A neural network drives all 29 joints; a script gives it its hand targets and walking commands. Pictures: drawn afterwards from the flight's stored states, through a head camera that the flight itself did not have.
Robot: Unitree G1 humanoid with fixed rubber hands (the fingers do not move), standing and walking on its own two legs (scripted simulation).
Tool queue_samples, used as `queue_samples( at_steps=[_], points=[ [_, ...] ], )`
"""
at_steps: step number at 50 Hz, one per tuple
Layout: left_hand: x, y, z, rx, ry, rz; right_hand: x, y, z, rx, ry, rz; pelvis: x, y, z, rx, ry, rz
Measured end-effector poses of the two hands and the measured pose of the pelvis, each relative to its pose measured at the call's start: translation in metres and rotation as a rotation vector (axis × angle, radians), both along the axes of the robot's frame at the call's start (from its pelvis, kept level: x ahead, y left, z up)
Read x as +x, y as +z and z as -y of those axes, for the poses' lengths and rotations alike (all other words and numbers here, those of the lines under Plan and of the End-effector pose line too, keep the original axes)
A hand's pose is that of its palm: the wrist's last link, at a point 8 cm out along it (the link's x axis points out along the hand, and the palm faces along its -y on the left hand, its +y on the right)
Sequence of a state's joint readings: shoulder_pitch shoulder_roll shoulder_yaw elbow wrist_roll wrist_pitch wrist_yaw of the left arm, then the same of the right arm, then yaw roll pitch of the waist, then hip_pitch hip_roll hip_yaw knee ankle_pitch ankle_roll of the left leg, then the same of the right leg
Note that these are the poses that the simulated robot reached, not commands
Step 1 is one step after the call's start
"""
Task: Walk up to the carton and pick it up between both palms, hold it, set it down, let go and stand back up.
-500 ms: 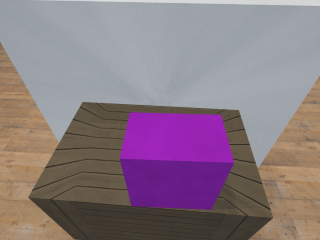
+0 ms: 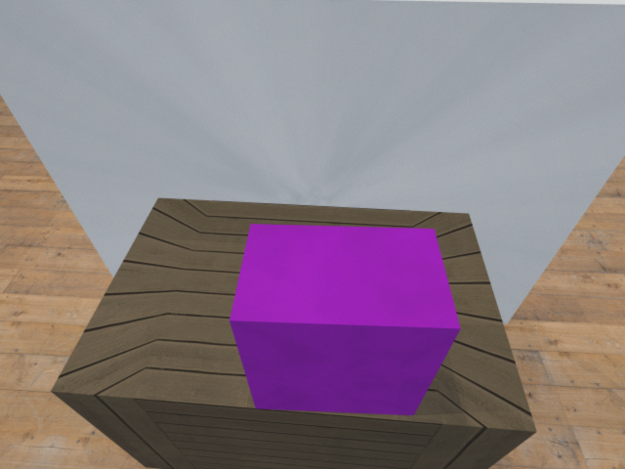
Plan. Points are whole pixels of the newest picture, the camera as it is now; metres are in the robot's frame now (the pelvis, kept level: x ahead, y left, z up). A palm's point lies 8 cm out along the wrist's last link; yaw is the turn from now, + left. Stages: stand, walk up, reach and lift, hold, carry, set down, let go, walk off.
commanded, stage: stand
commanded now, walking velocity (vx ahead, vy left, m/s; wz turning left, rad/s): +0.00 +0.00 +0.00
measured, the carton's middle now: (337, 326) +0.37 -0.02 -0.08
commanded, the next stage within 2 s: none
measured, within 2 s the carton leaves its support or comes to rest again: neither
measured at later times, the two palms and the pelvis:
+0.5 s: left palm out of the picture +0.01 +0.23 -0.14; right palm out of the picture +0.01 -0.23 -0.14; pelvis +0.01 +0.00 +0.00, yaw +0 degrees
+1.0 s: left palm out of the picture +0.01 +0.22 -0.14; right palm out of the picture +0.01 -0.23 -0.14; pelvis +0.01 +0.00 +0.00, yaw +0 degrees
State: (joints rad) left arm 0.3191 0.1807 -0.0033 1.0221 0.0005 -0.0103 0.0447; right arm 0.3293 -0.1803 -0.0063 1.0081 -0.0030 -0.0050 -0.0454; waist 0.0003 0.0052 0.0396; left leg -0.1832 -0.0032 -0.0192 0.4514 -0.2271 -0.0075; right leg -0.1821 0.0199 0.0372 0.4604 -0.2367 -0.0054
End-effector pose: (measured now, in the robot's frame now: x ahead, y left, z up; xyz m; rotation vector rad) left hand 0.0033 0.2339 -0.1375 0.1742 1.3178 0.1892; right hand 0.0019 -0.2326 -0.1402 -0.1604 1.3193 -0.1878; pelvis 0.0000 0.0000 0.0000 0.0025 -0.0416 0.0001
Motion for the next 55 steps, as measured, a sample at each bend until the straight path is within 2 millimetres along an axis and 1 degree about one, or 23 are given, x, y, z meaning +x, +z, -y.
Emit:
queue_samples(
  at_steps=[18, 55],
  points=[
    [0.007, -0.001, 0.004, -0.004, 0.003, -0.012, 0.004, -0.001, -0.002, 0.006, -0.003, -0.018, 0.006, 0.001, 0.001, 0.001, -0.002, -0.001],
    [0.01, -0.001, 0.01, -0.009, 0.007, -0.031, 0.005, -0.002, -0.003, 0.015, -0.009, -0.045, 0.014, 0.002, 0.004, 0.003, -0.002, -0.006]
  ],
)
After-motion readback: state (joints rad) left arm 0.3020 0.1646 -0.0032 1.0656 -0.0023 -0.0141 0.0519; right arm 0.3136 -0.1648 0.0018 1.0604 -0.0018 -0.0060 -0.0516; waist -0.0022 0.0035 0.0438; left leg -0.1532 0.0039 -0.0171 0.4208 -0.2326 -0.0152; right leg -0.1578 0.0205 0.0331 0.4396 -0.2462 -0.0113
